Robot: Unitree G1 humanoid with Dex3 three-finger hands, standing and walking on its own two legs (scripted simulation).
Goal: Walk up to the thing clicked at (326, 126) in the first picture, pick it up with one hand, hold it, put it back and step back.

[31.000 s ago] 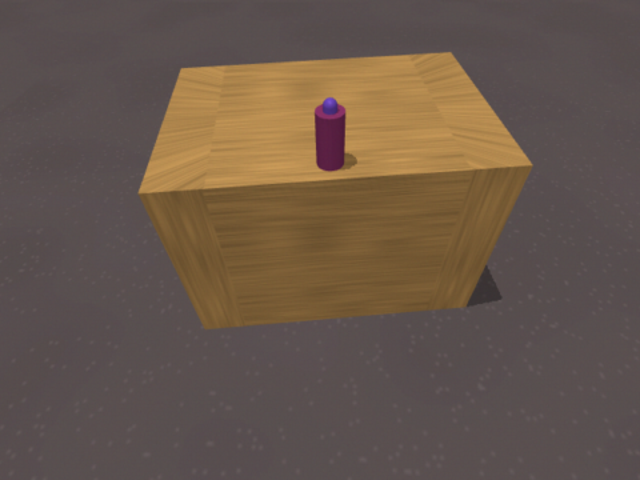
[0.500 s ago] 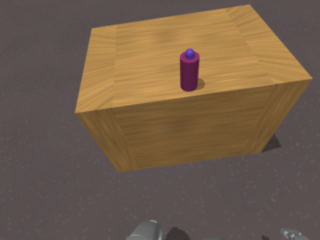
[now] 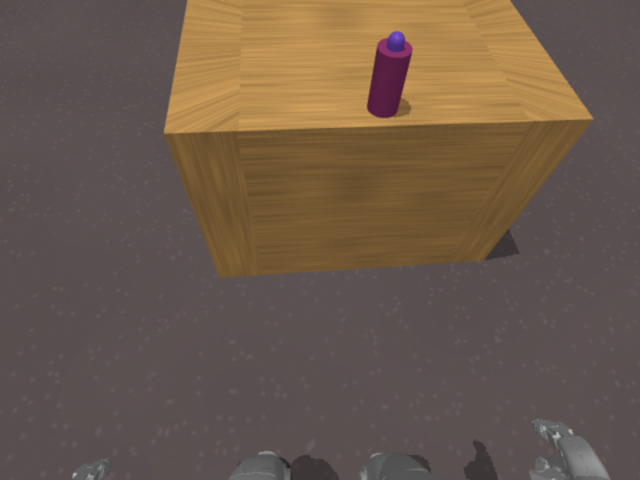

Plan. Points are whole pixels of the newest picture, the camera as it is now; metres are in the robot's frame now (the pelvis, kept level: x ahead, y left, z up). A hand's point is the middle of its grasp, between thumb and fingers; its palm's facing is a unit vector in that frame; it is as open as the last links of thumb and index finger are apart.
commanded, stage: step back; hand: right
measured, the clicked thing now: (389, 73) +0.85 -0.14 -0.03
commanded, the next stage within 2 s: stand in 1.58 s
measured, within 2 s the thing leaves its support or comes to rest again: neither
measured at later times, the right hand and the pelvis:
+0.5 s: hand out of the picture -0.10 -0.25 -0.15, palm faces -0.09 +0.91 -0.40, open 7.4 cm; pelvis -0.16 +0.01 -0.01, yaw +2 degrees
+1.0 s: hand out of the picture -0.09 -0.26 -0.14, palm faces -0.05 +0.92 -0.39, open 7.4 cm; pelvis -0.18 +0.01 +0.00, yaw +1 degrees
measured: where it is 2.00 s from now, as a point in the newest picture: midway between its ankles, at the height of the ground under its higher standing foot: outside the picture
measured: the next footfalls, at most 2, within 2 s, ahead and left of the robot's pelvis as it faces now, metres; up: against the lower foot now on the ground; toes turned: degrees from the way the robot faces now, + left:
right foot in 0.08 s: -0.02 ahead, -0.13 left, +0.00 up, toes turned +0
left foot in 0.42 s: -0.10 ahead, +0.12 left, +0.00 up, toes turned +1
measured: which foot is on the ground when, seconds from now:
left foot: down 0.00-0.14, up 0.16-0.40, down 0.42-1.00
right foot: up 0.00-0.06, down 0.08-0.44, up 0.46-0.70, down 0.72-1.00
